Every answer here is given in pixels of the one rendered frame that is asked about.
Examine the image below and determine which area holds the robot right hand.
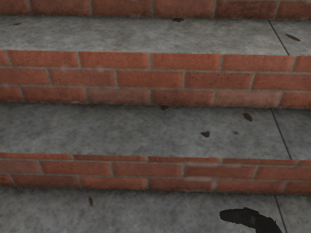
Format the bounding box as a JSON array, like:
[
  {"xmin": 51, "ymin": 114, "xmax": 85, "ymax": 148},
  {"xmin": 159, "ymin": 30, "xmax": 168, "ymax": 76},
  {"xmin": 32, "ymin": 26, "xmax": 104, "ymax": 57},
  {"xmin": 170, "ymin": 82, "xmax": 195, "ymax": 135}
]
[{"xmin": 220, "ymin": 207, "xmax": 282, "ymax": 233}]

